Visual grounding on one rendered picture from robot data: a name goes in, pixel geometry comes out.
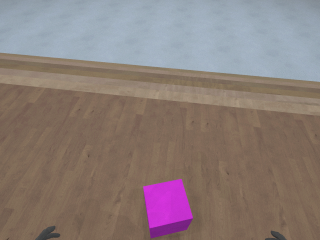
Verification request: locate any carton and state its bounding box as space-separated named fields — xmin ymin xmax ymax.
xmin=143 ymin=179 xmax=193 ymax=238

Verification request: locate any robot left hand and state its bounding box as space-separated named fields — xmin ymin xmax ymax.
xmin=35 ymin=226 xmax=60 ymax=240

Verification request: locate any robot right hand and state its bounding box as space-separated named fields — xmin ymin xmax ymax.
xmin=265 ymin=230 xmax=287 ymax=240

